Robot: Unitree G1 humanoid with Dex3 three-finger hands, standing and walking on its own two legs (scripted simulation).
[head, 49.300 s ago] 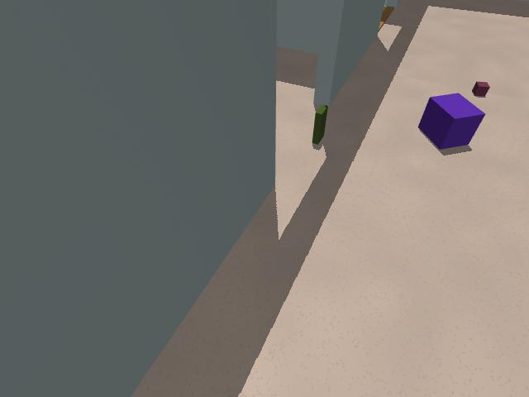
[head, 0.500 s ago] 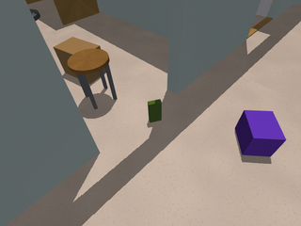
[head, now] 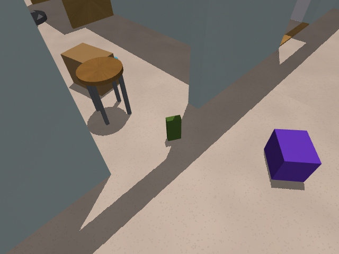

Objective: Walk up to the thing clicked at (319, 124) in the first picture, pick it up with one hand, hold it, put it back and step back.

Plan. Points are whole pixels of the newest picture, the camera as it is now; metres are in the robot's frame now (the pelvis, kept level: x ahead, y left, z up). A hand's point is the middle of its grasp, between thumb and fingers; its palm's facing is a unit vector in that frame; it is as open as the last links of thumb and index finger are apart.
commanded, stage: step back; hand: left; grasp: from the side
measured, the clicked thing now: (173, 128) +1.07 +0.08 -0.65
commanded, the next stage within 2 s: stand in 0.38 s
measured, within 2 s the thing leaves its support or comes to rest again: neither
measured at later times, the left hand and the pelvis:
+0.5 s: hand out of the picture +0.13 +0.28 -0.14, palm faces -0.03 -0.94 -0.35, open 7.4 cm; pelvis +0.03 +0.02 +0.01, yaw -2 degrees
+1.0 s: hand out of the picture +0.09 +0.26 -0.14, palm faces -0.06 -0.94 -0.34, open 7.4 cm; pelvis +0.02 +0.01 +0.02, yaw -1 degrees
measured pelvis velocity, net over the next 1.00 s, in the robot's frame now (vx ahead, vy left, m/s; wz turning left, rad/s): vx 0.02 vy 0.01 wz -0.02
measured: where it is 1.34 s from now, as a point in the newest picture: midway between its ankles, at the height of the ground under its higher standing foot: outside the picture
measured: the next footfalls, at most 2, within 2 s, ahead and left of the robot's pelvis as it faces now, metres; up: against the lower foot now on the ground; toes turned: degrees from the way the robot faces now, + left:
left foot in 0.06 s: +0.10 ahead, +0.14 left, +0.00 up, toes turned +1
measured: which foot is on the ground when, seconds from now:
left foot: up 0.00-0.04, down 0.06-1.00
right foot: down 0.00-1.00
